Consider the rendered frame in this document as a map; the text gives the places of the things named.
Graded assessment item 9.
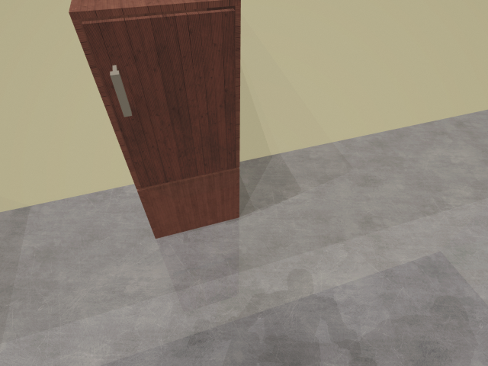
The handle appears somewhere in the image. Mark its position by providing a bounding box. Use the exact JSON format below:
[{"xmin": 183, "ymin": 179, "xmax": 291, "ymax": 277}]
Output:
[{"xmin": 110, "ymin": 65, "xmax": 132, "ymax": 117}]

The cupboard door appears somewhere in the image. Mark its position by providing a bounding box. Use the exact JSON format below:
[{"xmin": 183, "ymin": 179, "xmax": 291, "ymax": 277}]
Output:
[{"xmin": 82, "ymin": 8, "xmax": 236, "ymax": 188}]

